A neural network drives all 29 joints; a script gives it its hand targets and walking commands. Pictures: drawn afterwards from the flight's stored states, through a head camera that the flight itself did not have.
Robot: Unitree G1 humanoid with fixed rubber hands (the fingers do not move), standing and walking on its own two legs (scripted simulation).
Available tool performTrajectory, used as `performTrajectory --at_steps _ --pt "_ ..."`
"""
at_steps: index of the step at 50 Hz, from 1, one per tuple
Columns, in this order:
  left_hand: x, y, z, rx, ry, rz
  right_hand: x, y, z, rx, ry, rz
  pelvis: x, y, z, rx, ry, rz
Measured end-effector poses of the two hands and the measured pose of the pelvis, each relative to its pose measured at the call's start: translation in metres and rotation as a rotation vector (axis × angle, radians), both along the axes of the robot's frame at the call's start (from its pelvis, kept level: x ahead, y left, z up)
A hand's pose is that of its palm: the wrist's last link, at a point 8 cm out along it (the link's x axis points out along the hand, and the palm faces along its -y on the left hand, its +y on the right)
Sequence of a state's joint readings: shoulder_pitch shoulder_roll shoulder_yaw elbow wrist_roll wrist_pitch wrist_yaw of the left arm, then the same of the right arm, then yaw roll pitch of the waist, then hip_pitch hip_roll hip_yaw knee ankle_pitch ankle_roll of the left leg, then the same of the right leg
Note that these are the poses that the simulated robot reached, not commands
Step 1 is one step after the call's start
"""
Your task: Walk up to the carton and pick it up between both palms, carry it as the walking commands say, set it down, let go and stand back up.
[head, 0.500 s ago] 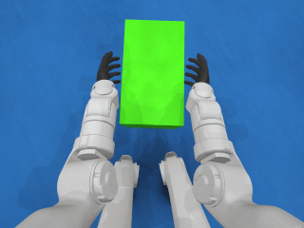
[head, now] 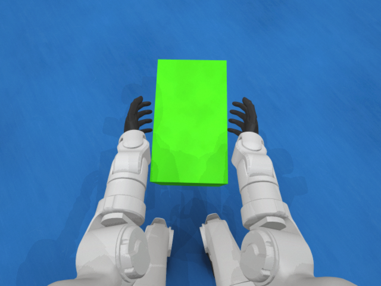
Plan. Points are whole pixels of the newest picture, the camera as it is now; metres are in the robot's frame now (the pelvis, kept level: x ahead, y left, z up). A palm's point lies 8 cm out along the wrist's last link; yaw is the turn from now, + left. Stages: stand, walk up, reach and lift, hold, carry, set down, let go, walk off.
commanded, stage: reach and lift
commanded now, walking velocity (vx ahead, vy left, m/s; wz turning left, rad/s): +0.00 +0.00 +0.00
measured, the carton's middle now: (190, 128) +0.47 -0.02 -0.13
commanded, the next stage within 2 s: none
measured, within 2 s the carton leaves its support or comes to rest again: neither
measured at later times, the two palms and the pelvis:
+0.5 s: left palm (125, 131) +0.40 +0.11 +0.02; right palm (259, 132) +0.39 -0.14 +0.03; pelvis +0.02 +0.00 +0.06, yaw +0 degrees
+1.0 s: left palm (116, 126) +0.38 +0.11 +0.09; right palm (279, 124) +0.37 -0.14 +0.10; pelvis +0.03 +0.00 +0.11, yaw +0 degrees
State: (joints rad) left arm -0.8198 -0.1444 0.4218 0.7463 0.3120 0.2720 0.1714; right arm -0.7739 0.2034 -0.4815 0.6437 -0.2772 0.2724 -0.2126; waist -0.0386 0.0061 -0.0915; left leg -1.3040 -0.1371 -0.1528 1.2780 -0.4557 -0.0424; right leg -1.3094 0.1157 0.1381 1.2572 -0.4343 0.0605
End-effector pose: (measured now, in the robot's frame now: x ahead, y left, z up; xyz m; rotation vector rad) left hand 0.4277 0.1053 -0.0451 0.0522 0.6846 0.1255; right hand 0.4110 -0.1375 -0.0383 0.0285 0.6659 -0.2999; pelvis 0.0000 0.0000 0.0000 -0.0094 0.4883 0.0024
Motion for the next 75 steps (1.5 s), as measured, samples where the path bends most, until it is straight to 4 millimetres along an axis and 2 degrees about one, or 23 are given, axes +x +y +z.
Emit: performTrajectory --at_steps 18,44,60,75 --pt "-0.018 0.002 0.048 -0.013 -0.005 0.011 -0.016 0.001 0.050 0.004 -0.009 0.013 0.017 0.002 0.046 0.001 -0.092 0.003" --pt "-0.042 0.001 0.121 -0.012 -0.007 -0.009 -0.037 -0.002 0.123 -0.015 -0.009 0.038 0.028 0.003 0.102 0.004 -0.261 -0.003" --pt "-0.052 0.000 0.168 -0.010 -0.006 -0.029 -0.044 -0.005 0.168 -0.022 -0.005 0.064 0.039 0.000 0.124 0.006 -0.399 -0.002" --pt "-0.061 -0.002 0.210 0.001 -0.006 -0.054 -0.055 -0.008 0.210 -0.034 -0.002 0.076 0.044 0.000 0.131 0.007 -0.534 -0.004"
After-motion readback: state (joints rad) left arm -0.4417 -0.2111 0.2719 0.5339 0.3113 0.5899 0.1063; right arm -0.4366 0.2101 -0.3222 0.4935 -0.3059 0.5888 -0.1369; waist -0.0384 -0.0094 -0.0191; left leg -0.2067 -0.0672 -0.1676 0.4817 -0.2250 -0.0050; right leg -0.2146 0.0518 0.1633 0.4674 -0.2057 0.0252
